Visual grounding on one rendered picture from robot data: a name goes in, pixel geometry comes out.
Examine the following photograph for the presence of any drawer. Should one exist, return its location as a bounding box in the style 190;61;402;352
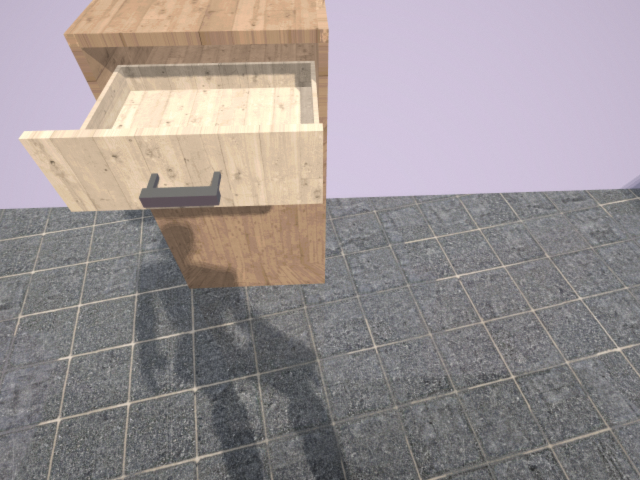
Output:
19;61;323;212

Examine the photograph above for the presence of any cabinet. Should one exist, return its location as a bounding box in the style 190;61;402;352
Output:
64;0;329;289

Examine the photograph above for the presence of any handle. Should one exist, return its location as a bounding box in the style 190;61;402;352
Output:
139;171;221;208

